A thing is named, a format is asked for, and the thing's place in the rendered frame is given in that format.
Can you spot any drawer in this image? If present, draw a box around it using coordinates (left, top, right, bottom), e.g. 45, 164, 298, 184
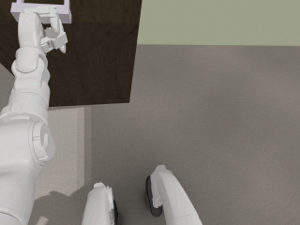
0, 0, 133, 23

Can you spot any robot right thigh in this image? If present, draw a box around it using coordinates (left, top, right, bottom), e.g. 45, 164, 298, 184
150, 169, 203, 225

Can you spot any robot right foot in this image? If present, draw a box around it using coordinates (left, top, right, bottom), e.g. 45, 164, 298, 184
145, 175, 163, 218

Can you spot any left robot hand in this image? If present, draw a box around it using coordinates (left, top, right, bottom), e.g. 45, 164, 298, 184
18, 6, 68, 56

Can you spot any cabinet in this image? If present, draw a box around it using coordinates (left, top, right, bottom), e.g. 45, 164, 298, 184
0, 0, 143, 107

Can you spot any handle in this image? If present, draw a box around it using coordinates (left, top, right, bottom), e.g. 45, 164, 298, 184
10, 0, 72, 24

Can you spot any robot left upper arm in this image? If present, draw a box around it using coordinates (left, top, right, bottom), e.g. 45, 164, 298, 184
0, 120, 55, 225

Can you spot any left robot forearm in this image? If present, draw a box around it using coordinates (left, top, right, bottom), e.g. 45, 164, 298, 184
0, 47, 51, 127

